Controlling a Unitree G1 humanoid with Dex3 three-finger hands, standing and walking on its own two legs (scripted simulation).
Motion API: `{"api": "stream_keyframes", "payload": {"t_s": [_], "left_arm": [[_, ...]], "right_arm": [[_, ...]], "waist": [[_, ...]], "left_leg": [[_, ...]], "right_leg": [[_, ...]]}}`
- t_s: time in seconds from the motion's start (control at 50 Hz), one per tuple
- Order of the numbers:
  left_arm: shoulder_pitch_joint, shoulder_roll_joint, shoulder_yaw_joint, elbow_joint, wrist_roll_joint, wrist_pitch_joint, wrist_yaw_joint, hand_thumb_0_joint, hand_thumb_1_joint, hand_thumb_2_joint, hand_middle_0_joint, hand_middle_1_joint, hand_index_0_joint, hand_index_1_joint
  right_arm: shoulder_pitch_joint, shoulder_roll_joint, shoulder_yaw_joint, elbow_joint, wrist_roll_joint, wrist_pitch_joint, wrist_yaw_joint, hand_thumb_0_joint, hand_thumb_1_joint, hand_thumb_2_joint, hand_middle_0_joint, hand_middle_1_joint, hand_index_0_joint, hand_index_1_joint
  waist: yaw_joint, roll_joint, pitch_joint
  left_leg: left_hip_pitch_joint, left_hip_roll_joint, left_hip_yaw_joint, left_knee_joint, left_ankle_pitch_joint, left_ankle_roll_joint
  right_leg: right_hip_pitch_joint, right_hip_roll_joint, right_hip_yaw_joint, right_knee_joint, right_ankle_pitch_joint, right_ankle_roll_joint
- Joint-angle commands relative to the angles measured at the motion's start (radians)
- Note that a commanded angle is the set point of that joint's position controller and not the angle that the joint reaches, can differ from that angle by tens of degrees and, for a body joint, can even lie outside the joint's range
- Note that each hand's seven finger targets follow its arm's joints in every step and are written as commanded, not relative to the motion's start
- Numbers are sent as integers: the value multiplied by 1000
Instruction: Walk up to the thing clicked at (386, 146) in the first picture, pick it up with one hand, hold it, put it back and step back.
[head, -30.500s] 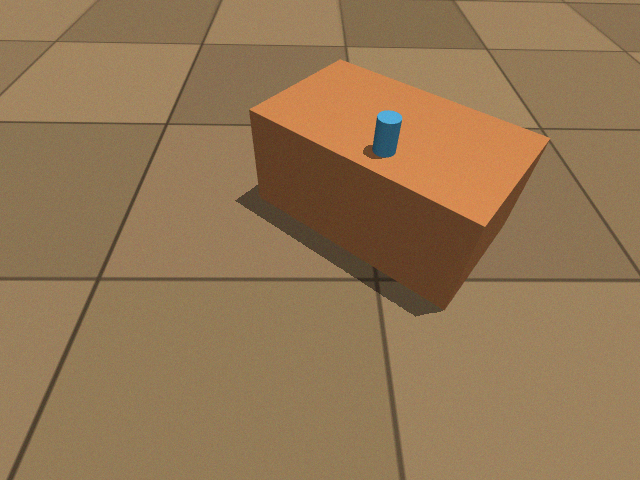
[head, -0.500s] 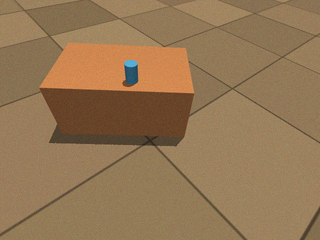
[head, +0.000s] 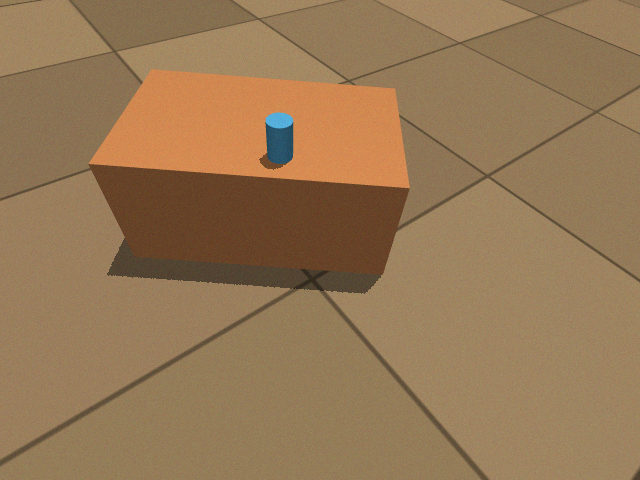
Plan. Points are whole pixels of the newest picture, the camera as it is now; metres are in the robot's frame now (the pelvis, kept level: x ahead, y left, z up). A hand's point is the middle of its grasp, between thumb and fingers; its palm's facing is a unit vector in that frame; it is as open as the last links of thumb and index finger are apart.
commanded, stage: step back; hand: left
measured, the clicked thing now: (279, 138) +1.06 +0.15 -0.25
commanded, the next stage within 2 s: stand in 0.18 s
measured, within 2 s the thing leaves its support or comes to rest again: neither
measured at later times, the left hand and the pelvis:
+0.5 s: hand out of the picture +0.09 +0.24 -0.14, palm faces -0.03 -0.94 -0.34, open 7.4 cm; pelvis +0.00 -0.01 +0.02, yaw -1 degrees
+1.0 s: hand out of the picture +0.06 +0.24 -0.14, palm faces -0.05 -0.94 -0.34, open 7.4 cm; pelvis -0.01 -0.01 +0.02, yaw -1 degrees
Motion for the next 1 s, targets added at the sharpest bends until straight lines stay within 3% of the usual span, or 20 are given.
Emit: {"api": "stream_keyframes", "payload": {"t_s": [0.0,0.08,0.14,0.16,0.2,0.26,0.28,0.32,0.44,0.58,0.72,0.74,0.8,0.88,0.98], "left_arm": [[-35,212,40,-49,-3,-31,15,0,900,900,-200,-300,-200,-300],[-45,199,31,-29,0,-28,18,0,900,900,-200,-300,-200,-300],[-70,205,27,-14,5,-30,17,0,900,900,-200,-300,-200,-300],[-49,164,7,7,2,-31,11,0,900,900,-200,-300,-200,-300],[-68,173,8,10,0,-34,11,0,900,900,-200,-300,-200,-300],[-77,176,3,20,1,-35,11,0,900,900,-200,-300,-200,-300],[-77,178,4,21,4,-36,12,0,900,900,-200,-300,-200,-300],[-85,183,5,27,5,-38,11,0,900,900,-200,-300,-200,-300],[-84,191,7,39,5,-41,11,0,900,900,-200,-300,-200,-300],[-82,190,5,42,7,-41,10,0,900,900,-200,-300,-200,-300],[-65,192,4,49,12,-32,6,0,900,900,-200,-300,-200,-300],[-67,193,4,46,10,-33,5,0,900,900,-200,-300,-200,-300],[-59,195,7,46,7,-29,1,0,900,900,-200,-300,-200,-300],[-56,192,5,43,7,-34,2,0,900,900,-200,-300,-200,-300],[-54,191,1,44,6,-31,3,0,900,900,-200,-300,-200,-300]], "right_arm": [[-66,-229,-47,-51,9,-26,-19,0,-900,-900,200,300,200,300],[-105,-226,-46,-33,14,-22,-18,0,-900,-900,200,300,200,300],[-142,-217,-44,-25,10,-16,-16,0,-900,-900,200,300,200,300],[-107,-221,-39,-18,18,-19,-10,0,-900,-900,200,300,200,300],[-115,-230,-44,-7,18,-24,-7,0,-900,-900,200,300,200,300],[-139,-216,-38,-3,18,-22,-1,0,-900,-900,200,300,200,300],[-148,-218,-41,-4,17,-23,-1,0,-900,-900,200,300,200,300],[-151,-212,-38,1,17,-21,1,0,-900,-900,200,300,200,300],[-157,-210,-38,14,18,-22,3,0,-900,-900,200,300,200,300],[-138,-214,-32,31,16,-17,5,0,-900,-900,200,300,200,300],[-103,-218,-31,46,12,-12,9,0,-900,-900,200,300,200,300],[-97,-223,-32,46,12,-12,9,0,-900,-900,200,300,200,300],[-83,-219,-28,48,9,-14,8,0,-900,-900,200,300,200,300],[-83,-216,-26,44,11,-19,6,0,-900,-900,200,300,200,300],[-66,-220,-23,51,11,-18,4,0,-900,-900,200,300,200,300]], "waist": [[-8,129,-151],[-2,111,-180],[-7,59,-152],[-24,51,-166],[-26,44,-182],[-24,35,-142],[-23,39,-162],[-24,17,-127],[-25,28,-129],[-29,31,-99],[-30,27,-37],[-32,30,-55],[-30,45,-41],[-28,27,-86],[-31,21,-62]], "left_leg": [[52,112,-113,-143,423,31],[140,139,-115,-163,504,42],[111,124,-99,-185,377,35],[165,122,-105,-206,378,31],[199,129,-99,-211,452,26],[200,123,-92,-247,402,21],[221,129,-89,-244,434,23],[199,123,-87,-269,380,18],[204,121,-78,-297,351,10],[181,113,-75,-318,238,1],[133,106,-86,-345,61,-3],[139,107,-84,-335,83,4],[107,110,-98,-361,26,1],[141,118,-95,-337,149,5],[134,116,-93,-336,145,1]], "right_leg": [[85,-67,71,-73,329,-58],[71,-61,52,-102,327,-48],[83,-75,73,-153,335,-43],[86,-85,84,-184,358,-44],[101,-87,78,-183,404,-42],[89,-86,81,-231,351,-33],[106,-92,75,-230,386,-34],[97,-93,79,-252,344,-31],[116,-100,87,-276,330,-36],[94,-100,100,-314,247,-35],[19,-86,106,-343,33,-37],[38,-95,116,-344,69,-42],[32,-85,110,-328,40,-44],[60,-91,110,-312,148,-44],[42,-88,108,-311,132,-43]]}}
